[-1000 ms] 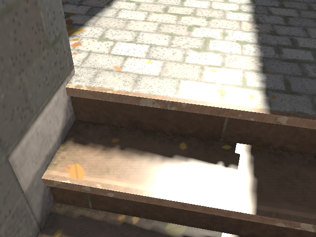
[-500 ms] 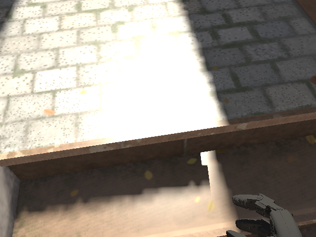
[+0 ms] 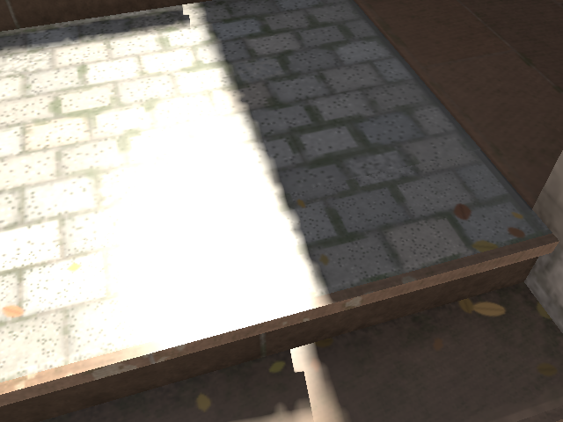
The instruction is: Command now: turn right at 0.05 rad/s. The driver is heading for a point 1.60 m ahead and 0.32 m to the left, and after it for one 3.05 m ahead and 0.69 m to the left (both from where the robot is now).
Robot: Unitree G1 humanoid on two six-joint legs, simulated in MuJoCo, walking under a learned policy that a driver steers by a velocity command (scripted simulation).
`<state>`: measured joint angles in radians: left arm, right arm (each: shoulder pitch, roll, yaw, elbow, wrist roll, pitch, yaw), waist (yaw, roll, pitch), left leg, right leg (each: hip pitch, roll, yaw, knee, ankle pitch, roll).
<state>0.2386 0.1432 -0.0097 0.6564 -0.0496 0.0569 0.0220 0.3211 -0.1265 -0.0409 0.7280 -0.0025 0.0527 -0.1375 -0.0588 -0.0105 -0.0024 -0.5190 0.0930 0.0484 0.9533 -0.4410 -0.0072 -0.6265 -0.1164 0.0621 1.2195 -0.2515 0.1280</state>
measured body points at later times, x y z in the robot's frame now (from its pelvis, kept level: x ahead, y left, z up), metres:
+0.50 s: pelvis +0.05 -0.06 +0.06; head +0.02 -0.05 +0.51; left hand +0.23 +0.15 -0.03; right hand +0.00 -0.29 -0.08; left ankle +0.03 +0.05 -0.68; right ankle +0.05 -0.19 -0.58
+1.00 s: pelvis +0.22 -0.16 +0.06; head +0.20 -0.20 +0.50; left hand +0.06 -0.02 -0.08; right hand +0.43 -0.28 -0.03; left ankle +0.31 -0.01 -0.30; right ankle +0.15 -0.24 -0.68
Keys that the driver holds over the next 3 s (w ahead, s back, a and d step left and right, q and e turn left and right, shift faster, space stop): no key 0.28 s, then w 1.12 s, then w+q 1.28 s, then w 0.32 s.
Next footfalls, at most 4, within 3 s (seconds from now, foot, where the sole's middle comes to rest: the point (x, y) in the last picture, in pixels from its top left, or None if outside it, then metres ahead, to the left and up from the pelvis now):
0.02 right None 0.05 -0.19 -0.72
0.30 left None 0.07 0.05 -0.72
0.70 right None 0.19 -0.24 -0.72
1.16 left None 0.43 -0.09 -0.54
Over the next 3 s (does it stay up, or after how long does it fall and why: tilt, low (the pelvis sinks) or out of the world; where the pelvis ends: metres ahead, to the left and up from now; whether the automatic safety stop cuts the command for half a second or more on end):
stays up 1.26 0.09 0.40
